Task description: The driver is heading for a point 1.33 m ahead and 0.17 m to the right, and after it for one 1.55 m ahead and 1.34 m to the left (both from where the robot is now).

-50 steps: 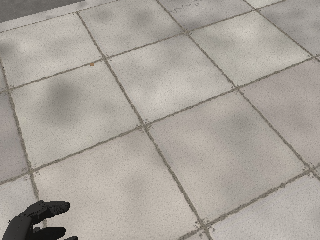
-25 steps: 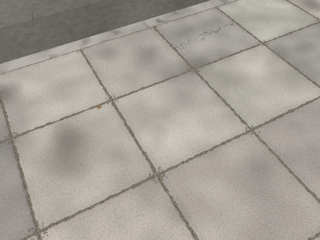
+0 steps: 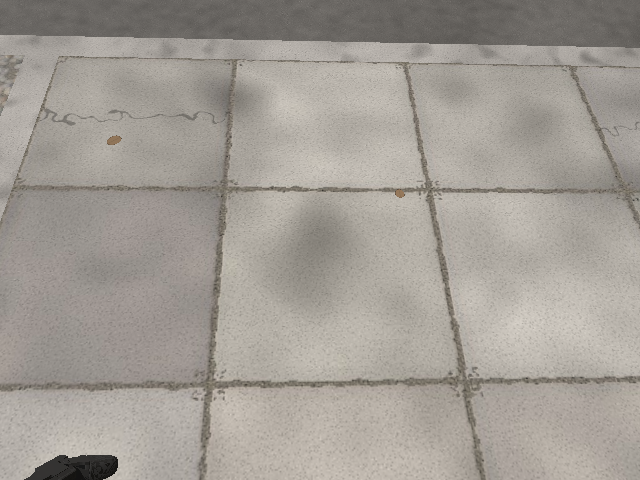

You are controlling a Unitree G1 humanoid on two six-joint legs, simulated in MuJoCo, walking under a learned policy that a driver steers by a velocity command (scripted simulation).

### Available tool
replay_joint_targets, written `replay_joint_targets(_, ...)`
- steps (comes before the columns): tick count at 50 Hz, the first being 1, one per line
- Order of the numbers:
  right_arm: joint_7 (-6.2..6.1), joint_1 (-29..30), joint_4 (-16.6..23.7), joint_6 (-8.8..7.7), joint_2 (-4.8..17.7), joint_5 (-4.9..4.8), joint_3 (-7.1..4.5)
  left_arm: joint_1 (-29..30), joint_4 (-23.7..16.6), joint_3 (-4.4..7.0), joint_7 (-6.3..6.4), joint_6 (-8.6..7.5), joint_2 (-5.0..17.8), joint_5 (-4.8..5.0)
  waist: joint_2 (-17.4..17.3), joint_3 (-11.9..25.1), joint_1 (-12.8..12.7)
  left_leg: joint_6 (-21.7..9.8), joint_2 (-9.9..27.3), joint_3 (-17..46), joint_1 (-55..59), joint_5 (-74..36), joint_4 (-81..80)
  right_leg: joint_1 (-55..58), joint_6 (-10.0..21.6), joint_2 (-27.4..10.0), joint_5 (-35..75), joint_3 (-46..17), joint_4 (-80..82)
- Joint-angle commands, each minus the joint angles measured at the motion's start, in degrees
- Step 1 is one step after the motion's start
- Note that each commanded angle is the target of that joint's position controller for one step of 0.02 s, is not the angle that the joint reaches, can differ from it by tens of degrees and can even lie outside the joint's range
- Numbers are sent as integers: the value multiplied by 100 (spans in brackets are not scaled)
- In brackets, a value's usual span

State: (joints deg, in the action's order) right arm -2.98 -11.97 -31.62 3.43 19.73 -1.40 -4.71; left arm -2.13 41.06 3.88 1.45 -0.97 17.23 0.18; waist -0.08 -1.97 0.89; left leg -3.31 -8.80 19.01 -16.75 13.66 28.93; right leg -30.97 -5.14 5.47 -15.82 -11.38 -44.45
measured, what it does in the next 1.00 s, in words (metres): steps on the spot: right foot, then left foot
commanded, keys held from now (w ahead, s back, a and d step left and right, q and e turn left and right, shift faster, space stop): q+shift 0.22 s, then shift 0.14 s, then e+shift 0.46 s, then w+e+shift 0.18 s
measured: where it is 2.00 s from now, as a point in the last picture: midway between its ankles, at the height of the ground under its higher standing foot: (460, 335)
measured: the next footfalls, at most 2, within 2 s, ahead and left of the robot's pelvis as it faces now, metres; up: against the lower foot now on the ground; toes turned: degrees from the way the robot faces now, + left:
right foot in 0.14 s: +0.13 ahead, -0.13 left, +0.00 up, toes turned +19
left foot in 0.52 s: +0.03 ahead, +0.12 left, +0.00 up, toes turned +15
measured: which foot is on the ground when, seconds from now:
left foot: down 0.00-0.12, up 0.14-0.50, down 0.52-0.92, up 0.94-1.00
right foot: up 0.00-0.12, down 0.14-0.52, up 0.54-0.92, down 0.94-1.00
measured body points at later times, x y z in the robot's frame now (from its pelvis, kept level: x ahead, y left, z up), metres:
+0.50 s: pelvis +0.04 -0.02 +0.00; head +0.08 -0.01 +0.44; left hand +0.05 +0.28 -0.12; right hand +0.28 -0.21 -0.10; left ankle -0.01 +0.12 -0.73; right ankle +0.09 -0.14 -0.74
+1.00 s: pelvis +0.08 -0.05 -0.02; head +0.10 -0.08 +0.43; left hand +0.21 +0.24 -0.10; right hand +0.22 -0.34 -0.13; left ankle +0.00 +0.11 -0.68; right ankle +0.04 -0.12 -0.74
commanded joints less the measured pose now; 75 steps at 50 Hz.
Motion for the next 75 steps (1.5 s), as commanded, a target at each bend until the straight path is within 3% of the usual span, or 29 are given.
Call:
replay_joint_targets(1, -25, 29, 442, -41, 967, 9, -300, 365, -445, 170, -38, -189, 563, 13, -1048, 804, 73, -572, 1354, 1598, 1067, -2677, -258, 42, 57, 86, -2, 22, 511)
replay_joint_targets(5, 13, 356, 563, -16, 913, -48, -282, -62, -304, 303, -108, -282, 727, 69, -1105, 760, -149, -333, 981, 1875, 677, -1947, -35, 1440, 216, -35, 672, 183, 2166)
replay_joint_targets(7, 92, -415, 403, -19, 279, 52, -98, -162, -363, 374, -58, -198, 1066, -9, 535, 1271, 199, 111, 106, 773, -467, 1874, 1519, 3256, 977, -1778, 2255, -1041, 2393)
replay_joint_targets(8, 116, -423, 605, -70, 561, -25, -170, -342, -340, 365, -72, -135, 1108, -223, 1587, 1101, 212, 380, -241, -122, -1448, 2829, 2620, 3152, 1869, -2656, 2886, -2203, 2530)
replay_joint_targets(9, 145, -373, 517, -120, 1052, 11, -308, -282, -421, 349, -54, -146, 908, -191, 1263, 873, 133, 630, 252, -361, -1776, 2356, 3465, 2860, 2083, -2813, 2510, -2179, 2606)
replay_joint_targets(14, 163, -219, 340, -31, 634, 9, -191, -82, -482, 156, 169, 72, 571, -101, 631, 344, -21, 886, 750, -1379, -1824, 1039, 4427, 2085, 1715, -1728, 1860, -108, 2719)
replay_joint_targets(21, 152, 37, 348, -173, 53, 171, 111, -365, -233, 138, -38, 107, 726, -19, 933, 801, -188, 827, 942, -1666, -546, 1261, 1884, 2273, 1908, -1769, 2698, 263, 2496)
replay_joint_targets(25, 136, -356, 32, -184, 220, 163, 7, -592, -81, 82, -190, 62, 778, 203, 973, 479, 46, 547, 601, -1950, 1059, -420, -933, 1556, 1505, -1485, 2094, -23, 2098)
replay_joint_targets(26, 76, -483, 83, -175, 543, 171, -76, -744, -96, 54, -217, 7, 726, 161, 723, 673, 35, 369, 1136, -1474, 1754, -902, -833, 1118, 1115, -1354, 1394, -137, 1898)
replay_joint_targets(27, -12, -727, 176, -115, 983, 273, -161, -773, -232, -65, -276, -60, 320, -16, -584, 1026, -3, -90, 2419, -448, 2504, -2774, -493, 320, 663, -817, -446, 301, 715)
replay_joint_targets(28, 32, -539, 50, -93, 1185, 374, -269, -666, -364, 2, -218, -82, 433, 176, -1830, 840, 74, -1009, 3286, 42, 1480, -2511, -839, -167, 381, -435, -1948, 1140, -181)
replay_joint_targets(29, 66, -379, 202, -182, 818, 425, -174, -605, -287, 160, -148, -17, 898, 216, -1350, 573, 226, -1267, 3181, -27, 1148, -2340, -1058, -224, 218, -613, -2143, 937, -1483)
replay_joint_targets(32, 52, 542, 243, -354, 272, 250, -28, -1154, -56, 266, 9, 345, 721, 165, -1072, 218, -193, -781, 2592, -1169, 821, -2176, -1055, -500, -26, -787, -1230, 848, -2524)
replay_joint_targets(41, 91, 458, -83, -339, 671, 128, -283, -699, -862, 164, -351, 451, 410, 126, -896, 546, 38, -753, 2894, -2153, 1226, -2548, -707, 342, 160, -959, -549, 1590, -212)
replay_joint_targets(46, 270, 563, -296, -508, 435, 4, -251, -2005, -382, 380, -335, 391, 690, 259, -243, 520, -600, -149, 2557, -2687, -330, 2152, 33, 2730, 1029, -476, -789, 2036, 933)
replay_joint_targets(47, 299, 988, -120, -541, 6, 110, -107, -3068, -101, 580, -250, 297, 1233, 272, 1188, 427, -1097, 257, 1882, -3291, -1752, 1952, 2607, 3830, 1654, -1229, -1581, 381, 1842)
replay_joint_targets(48, 282, 1562, 533, -712, -193, 66, -21, -3065, -356, 641, -317, -7, 1965, 155, 2173, 269, -977, 488, 634, -2120, -4177, 2454, 4294, 4317, 2938, -2466, -3396, -3791, 3374)
replay_joint_targets(49, 361, 1918, 561, -944, 268, -135, -91, -2731, -489, 474, -361, -219, 1378, 110, 1083, 31, -1079, 297, 987, -1305, -4713, 1921, 4657, 4298, 2953, -2798, -3797, -3894, 3804)
replay_joint_targets(50, 433, 1814, 507, -1098, 399, -185, -125, -2481, -522, 334, -337, -323, 1070, 95, 978, -167, -801, 126, 1126, -1221, -4583, 1393, 4484, 4049, 2724, -2678, -3292, -3456, 3692)
replay_joint_targets(51, 445, 1428, 299, -1181, 432, -45, -145, -2276, -591, 257, -313, -340, 893, 136, 515, -192, -524, 96, 1265, -1226, -4218, 876, 4157, 3769, 2488, -2412, -2691, -2813, 3504)
replay_joint_targets(52, 443, 1309, 181, -1224, 483, 121, -178, -2021, -630, 194, -260, -299, 783, 160, 389, -278, -358, 150, 1332, -1262, -3836, 390, 3604, 3408, 2281, -2132, -2044, -2187, 3446)
replay_joint_targets(53, 564, 933, -161, -846, 329, 791, -31, -1837, -523, 259, -222, -148, 1069, -195, 506, -315, -251, 370, 1375, -1694, -3006, -93, 3356, 2695, 1826, -1516, -1357, -1290, 3604)
replay_joint_targets(57, 592, 1143, -136, -421, 199, 466, 69, -2304, -256, 202, -288, -170, 933, -81, 447, -370, -340, 794, 1155, -2012, -2663, -503, 2661, 2253, 1936, -1076, -524, -875, 3698)
replay_joint_targets(64, 588, 2161, 217, -545, 291, 312, 156, -2516, -17, 265, -151, -258, 1144, -37, 742, -418, -664, 677, 974, -1844, -1903, -1002, 576, 2708, 1889, -1352, 856, -1423, 3460)
replay_joint_targets(68, 257, -1011, -536, -649, 946, 280, -123, -1659, -92, 305, -221, -332, 1382, -82, 265, 1188, 1025, 295, 852, -1885, 2518, 180, 474, 1448, 1326, -687, 3769, -826, 215)
replay_joint_targets(69, 125, -2123, -614, -698, 1491, 496, -266, -1840, -268, 109, -229, -407, 614, -6, -1006, 2203, 1251, 75, 2393, 38, 4100, 3269, -117, 167, 1236, -21, 1488, -280, -2064)
replay_joint_targets(70, 176, -1583, -560, -699, 1724, 580, -267, -2160, -499, -83, -273, -406, 116, 147, -2454, 2375, 580, -219, 3424, 3216, 3930, 5014, -1784, -892, 1195, 290, -1424, 38, -3158)
replay_joint_targets(73, 276, -629, -701, -707, 429, 470, -11, -1442, -190, -60, -382, -287, 594, -269, -316, 600, 241, -459, 2670, 1326, 1720, 2762, -1589, -777, 1253, -597, 55, 374, -2986)
replay_joint_targets(75, 307, -924, -1067, -800, 207, 444, 97, -1109, -347, -149, -479, -257, 368, -332, -576, 108, 91, -588, 2261, 562, 1079, 1833, -1717, -745, 1145, -630, -93, 213, -2577)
